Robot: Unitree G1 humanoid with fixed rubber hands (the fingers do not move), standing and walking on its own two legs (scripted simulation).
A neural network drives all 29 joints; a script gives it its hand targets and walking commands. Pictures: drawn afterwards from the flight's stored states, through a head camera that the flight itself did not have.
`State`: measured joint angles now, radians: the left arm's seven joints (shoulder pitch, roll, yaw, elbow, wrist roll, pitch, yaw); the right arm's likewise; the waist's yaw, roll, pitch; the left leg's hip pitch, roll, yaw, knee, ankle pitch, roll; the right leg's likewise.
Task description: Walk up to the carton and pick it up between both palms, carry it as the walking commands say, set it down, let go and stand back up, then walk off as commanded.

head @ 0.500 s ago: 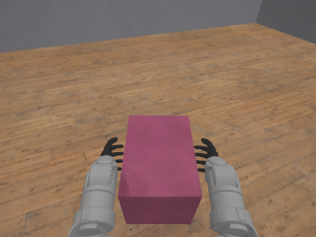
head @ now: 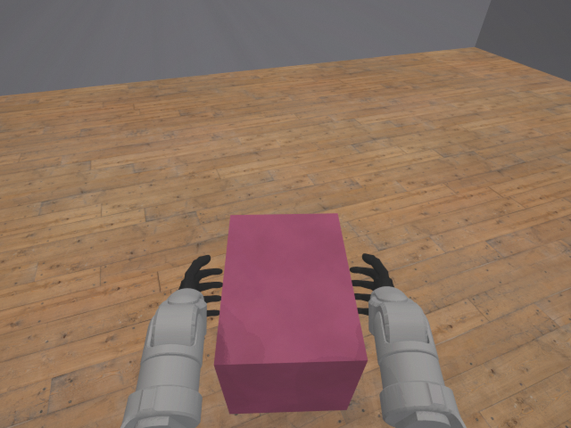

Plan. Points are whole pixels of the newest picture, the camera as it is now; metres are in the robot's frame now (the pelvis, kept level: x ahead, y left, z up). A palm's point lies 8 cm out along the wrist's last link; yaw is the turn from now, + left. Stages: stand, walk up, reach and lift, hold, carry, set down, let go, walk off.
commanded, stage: reach and lift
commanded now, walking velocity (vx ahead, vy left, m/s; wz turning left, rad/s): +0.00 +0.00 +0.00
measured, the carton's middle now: (286, 308) +0.34 +0.00 -0.04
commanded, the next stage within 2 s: hold in 0.16 s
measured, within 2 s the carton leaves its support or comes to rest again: neither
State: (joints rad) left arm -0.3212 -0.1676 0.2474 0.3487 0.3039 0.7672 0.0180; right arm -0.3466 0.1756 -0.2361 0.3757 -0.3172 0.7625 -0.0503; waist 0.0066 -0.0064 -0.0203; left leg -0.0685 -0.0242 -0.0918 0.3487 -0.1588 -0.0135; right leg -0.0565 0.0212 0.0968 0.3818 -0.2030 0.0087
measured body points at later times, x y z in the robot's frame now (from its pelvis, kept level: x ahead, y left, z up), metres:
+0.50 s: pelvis -0.01 +0.01 +0.00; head -0.07 +0.01 +0.44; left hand +0.30 +0.15 +0.04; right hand +0.30 -0.14 +0.04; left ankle +0.03 +0.13 -0.75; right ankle +0.01 -0.12 -0.75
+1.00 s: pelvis +0.00 +0.00 +0.00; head -0.05 +0.00 +0.45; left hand +0.29 +0.14 +0.03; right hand +0.30 -0.14 +0.04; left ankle +0.03 +0.13 -0.75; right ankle +0.01 -0.12 -0.75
